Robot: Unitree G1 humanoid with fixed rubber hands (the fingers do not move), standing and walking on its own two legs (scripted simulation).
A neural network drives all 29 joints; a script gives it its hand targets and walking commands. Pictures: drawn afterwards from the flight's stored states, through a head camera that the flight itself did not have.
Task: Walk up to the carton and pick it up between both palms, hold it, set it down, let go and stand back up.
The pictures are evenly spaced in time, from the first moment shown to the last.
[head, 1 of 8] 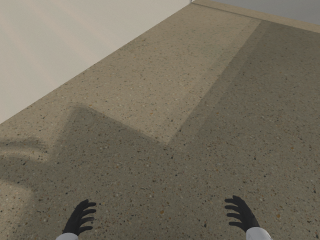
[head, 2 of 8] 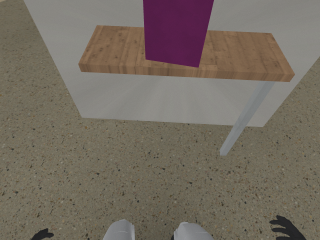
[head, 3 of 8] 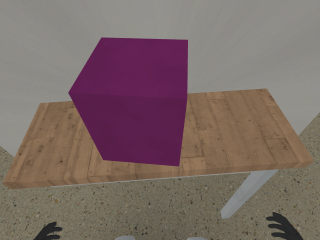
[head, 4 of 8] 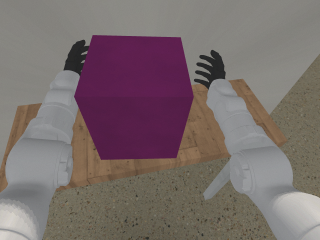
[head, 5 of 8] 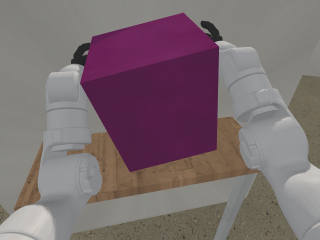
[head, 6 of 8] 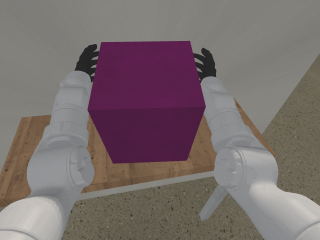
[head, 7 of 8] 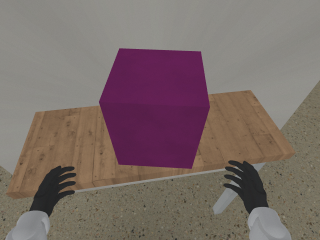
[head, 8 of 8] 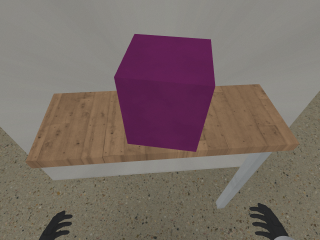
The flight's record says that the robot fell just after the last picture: no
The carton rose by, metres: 0.21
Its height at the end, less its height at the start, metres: +0.00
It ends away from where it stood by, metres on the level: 0.04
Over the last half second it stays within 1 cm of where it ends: yes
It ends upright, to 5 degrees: yes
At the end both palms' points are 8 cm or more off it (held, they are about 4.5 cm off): yes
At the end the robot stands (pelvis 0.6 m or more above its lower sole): yes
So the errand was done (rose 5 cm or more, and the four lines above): yes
